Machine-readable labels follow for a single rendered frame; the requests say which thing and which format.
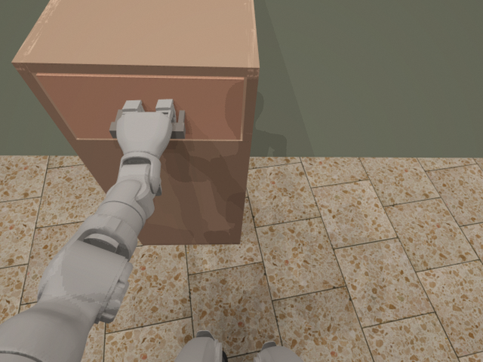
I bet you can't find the drawer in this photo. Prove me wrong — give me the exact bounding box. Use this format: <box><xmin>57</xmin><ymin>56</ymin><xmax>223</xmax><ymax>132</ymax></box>
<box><xmin>36</xmin><ymin>73</ymin><xmax>244</xmax><ymax>140</ymax></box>

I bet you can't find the robot shin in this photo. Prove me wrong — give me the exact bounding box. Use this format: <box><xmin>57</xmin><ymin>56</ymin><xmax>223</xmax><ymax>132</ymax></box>
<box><xmin>260</xmin><ymin>341</ymin><xmax>277</xmax><ymax>352</ymax></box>
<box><xmin>196</xmin><ymin>330</ymin><xmax>215</xmax><ymax>340</ymax></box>

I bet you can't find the left robot shin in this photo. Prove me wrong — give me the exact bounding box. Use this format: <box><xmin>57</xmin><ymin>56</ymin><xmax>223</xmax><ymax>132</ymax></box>
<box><xmin>196</xmin><ymin>330</ymin><xmax>215</xmax><ymax>340</ymax></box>

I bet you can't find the left robot upper arm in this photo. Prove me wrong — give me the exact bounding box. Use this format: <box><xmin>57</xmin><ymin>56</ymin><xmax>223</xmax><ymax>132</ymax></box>
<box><xmin>0</xmin><ymin>240</ymin><xmax>133</xmax><ymax>362</ymax></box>

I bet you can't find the left robot hand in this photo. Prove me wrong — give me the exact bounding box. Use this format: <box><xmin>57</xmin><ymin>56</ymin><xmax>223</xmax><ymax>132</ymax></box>
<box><xmin>116</xmin><ymin>99</ymin><xmax>176</xmax><ymax>196</ymax></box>

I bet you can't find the right robot shin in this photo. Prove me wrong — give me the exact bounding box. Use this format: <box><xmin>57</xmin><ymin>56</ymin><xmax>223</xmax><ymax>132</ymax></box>
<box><xmin>260</xmin><ymin>341</ymin><xmax>277</xmax><ymax>352</ymax></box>

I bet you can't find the robot left forearm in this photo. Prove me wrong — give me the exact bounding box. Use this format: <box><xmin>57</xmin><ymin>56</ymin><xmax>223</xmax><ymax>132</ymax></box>
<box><xmin>37</xmin><ymin>152</ymin><xmax>161</xmax><ymax>302</ymax></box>

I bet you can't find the cabinet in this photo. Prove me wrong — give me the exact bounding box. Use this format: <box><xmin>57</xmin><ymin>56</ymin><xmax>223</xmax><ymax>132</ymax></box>
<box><xmin>11</xmin><ymin>0</ymin><xmax>260</xmax><ymax>245</ymax></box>

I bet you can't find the handle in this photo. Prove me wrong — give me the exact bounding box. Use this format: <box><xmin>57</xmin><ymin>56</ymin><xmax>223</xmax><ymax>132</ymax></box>
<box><xmin>109</xmin><ymin>109</ymin><xmax>186</xmax><ymax>139</ymax></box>

